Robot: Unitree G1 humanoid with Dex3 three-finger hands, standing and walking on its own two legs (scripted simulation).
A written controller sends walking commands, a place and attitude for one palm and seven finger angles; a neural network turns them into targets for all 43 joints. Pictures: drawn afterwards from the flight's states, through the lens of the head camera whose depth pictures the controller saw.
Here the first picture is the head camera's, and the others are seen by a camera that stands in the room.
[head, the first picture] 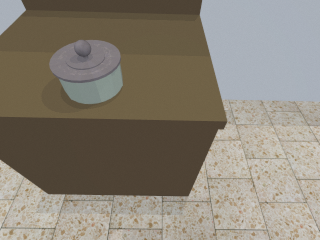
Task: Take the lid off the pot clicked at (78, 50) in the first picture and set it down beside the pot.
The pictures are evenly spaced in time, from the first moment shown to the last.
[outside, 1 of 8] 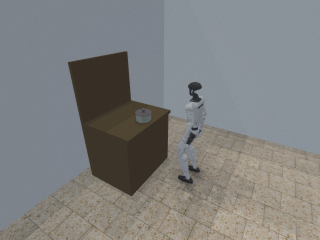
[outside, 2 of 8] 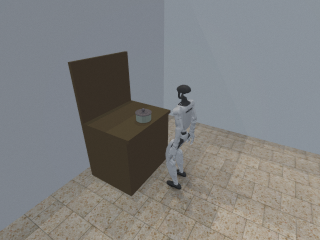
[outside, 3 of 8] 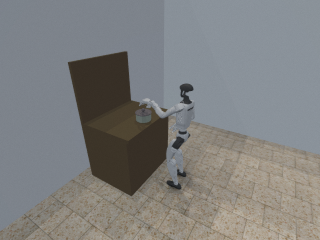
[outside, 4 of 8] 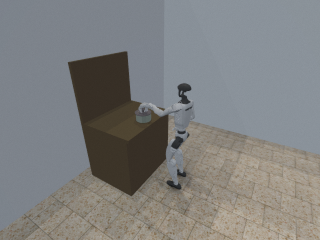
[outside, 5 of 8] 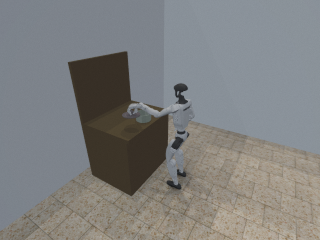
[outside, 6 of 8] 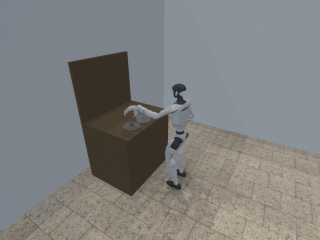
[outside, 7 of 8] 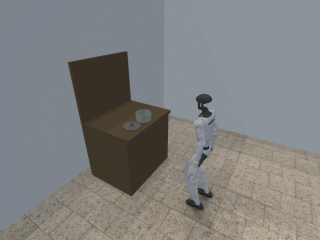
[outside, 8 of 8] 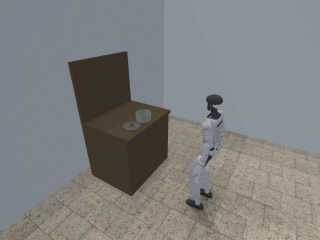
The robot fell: no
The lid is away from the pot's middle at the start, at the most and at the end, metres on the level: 0.00 0.25 0.22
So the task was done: yes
